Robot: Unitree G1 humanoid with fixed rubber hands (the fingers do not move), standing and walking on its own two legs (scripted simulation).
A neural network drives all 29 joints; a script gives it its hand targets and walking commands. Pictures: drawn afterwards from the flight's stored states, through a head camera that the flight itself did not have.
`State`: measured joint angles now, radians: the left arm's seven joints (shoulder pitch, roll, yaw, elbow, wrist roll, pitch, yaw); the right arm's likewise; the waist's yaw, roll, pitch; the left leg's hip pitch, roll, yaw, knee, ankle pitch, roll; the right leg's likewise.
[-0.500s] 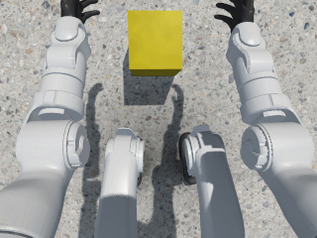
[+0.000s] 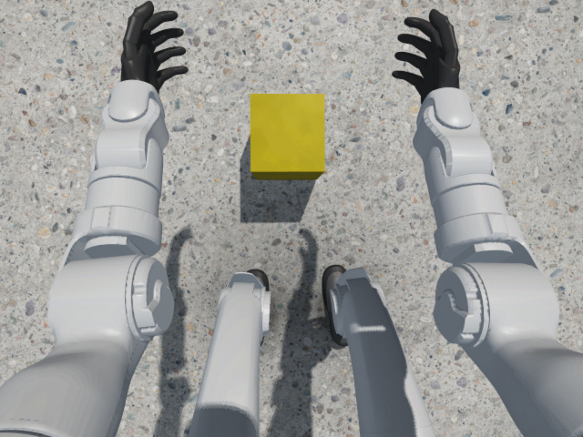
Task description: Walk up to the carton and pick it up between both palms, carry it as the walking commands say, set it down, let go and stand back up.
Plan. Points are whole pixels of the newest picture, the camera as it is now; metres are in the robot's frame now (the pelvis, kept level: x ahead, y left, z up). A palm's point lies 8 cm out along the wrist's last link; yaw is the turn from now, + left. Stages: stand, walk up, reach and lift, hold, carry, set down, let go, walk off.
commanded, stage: set down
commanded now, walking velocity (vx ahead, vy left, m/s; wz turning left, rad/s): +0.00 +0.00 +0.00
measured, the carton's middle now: (287, 141) +0.53 +0.01 -0.51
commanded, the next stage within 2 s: let go in 0.28 s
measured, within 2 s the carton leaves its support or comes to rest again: neither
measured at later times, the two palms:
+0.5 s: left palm (110, 89) +0.49 +0.19 -0.04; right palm (471, 88) +0.48 -0.17 -0.04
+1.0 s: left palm out of the picture +0.31 +0.22 +0.08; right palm out of the picture +0.30 -0.22 +0.08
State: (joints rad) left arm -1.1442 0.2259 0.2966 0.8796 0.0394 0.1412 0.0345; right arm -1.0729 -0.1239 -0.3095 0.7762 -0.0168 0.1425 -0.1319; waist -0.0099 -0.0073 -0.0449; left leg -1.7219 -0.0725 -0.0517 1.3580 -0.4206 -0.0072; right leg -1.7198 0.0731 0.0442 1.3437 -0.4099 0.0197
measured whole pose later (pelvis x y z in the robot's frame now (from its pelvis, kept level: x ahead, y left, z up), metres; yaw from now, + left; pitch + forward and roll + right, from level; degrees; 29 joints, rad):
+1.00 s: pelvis +0.08 +0.00 +0.17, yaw +1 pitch +15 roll +0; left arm -0.02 0.17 0.10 0.54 0.04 -0.01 -0.03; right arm 0.02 -0.16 -0.10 0.50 -0.01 -0.01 0.04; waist -0.02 0.00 0.01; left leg -0.54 -0.04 -0.08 0.54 -0.25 0.01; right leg -0.53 0.05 0.06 0.52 -0.24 -0.01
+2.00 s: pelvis +0.11 +0.00 +0.17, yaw +1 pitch +0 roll +0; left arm 0.20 0.34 0.03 0.75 0.04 0.02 0.02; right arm 0.17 -0.33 -0.02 0.77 -0.04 0.01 -0.02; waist 0.00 0.00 0.01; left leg -0.17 -0.04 -0.06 0.47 -0.30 0.01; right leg -0.17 0.04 0.05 0.47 -0.30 -0.01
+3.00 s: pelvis +0.09 +0.00 +0.18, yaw +1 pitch -2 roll +0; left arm 0.15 0.37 0.02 0.98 0.02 0.00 0.02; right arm 0.14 -0.37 0.00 0.98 -0.02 -0.01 -0.02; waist 0.00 0.00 0.03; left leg -0.10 -0.03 -0.07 0.37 -0.22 0.01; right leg -0.09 0.03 0.04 0.36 -0.22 -0.01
